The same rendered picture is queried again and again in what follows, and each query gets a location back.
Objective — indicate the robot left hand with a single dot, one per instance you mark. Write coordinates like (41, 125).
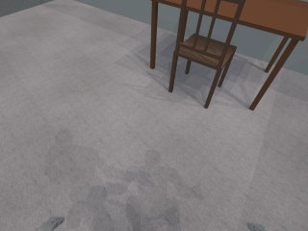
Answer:
(51, 224)

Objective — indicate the chair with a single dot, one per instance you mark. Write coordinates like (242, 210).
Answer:
(205, 50)

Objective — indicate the table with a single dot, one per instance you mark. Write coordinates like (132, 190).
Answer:
(286, 18)

